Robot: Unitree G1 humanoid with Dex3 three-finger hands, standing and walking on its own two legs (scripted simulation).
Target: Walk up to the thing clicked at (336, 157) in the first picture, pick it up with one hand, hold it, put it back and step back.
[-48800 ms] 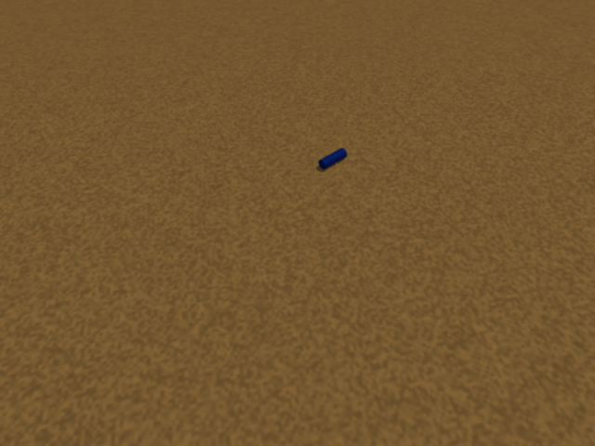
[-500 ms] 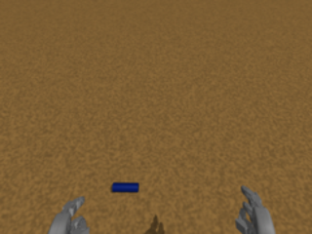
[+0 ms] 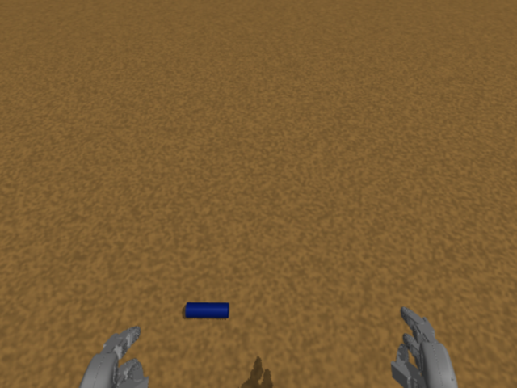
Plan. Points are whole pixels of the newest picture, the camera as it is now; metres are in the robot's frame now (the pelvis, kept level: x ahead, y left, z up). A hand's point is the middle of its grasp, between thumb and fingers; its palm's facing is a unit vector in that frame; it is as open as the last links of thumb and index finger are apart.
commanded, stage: home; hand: left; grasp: from above
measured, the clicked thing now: (207, 310) +0.51 +0.18 -0.69
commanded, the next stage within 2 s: stand in 0.02 s
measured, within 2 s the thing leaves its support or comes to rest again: neither
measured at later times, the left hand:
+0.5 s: hand out of the picture +0.08 +0.25 -0.11, palm faces +0.04 -0.94 -0.35, open 7.4 cm
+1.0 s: hand out of the picture +0.01 +0.24 -0.10, palm faces +0.04 -0.94 -0.34, open 7.4 cm
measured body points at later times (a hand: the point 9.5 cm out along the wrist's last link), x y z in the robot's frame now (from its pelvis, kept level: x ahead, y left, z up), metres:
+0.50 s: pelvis -0.01 +0.01 +0.04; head +0.00 +0.01 +0.49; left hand +0.08 +0.29 -0.08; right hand +0.09 -0.27 -0.09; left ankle +0.01 +0.12 -0.68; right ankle +0.00 -0.14 -0.68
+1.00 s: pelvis -0.02 +0.00 +0.06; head -0.03 +0.00 +0.51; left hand +0.01 +0.29 -0.07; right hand +0.05 -0.27 -0.08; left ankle +0.01 +0.12 -0.68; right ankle +0.00 -0.14 -0.68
